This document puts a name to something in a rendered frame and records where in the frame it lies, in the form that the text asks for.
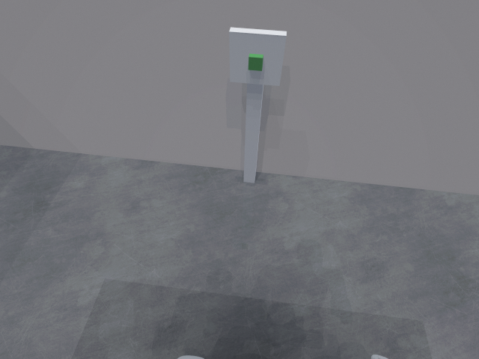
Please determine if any panel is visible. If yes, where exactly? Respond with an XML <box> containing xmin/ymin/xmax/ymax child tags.
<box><xmin>229</xmin><ymin>27</ymin><xmax>287</xmax><ymax>183</ymax></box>

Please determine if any button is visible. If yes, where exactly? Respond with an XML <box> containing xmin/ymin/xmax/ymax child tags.
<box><xmin>248</xmin><ymin>54</ymin><xmax>263</xmax><ymax>71</ymax></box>

